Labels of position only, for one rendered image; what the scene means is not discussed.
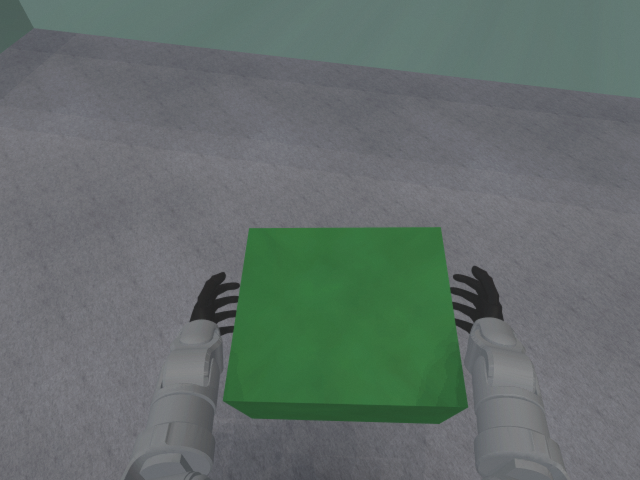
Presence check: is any robot left hand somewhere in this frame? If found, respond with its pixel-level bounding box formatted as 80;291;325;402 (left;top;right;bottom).
190;272;240;336

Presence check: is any carton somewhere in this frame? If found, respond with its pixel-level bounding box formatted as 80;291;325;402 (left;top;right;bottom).
223;227;468;424

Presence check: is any left robot forearm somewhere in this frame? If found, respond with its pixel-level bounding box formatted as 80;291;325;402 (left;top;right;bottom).
121;319;224;480

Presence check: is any right robot forearm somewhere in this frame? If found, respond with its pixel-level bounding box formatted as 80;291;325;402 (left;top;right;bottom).
464;317;571;480

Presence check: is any robot right hand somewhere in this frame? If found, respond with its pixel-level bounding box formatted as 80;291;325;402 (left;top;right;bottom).
450;266;504;334

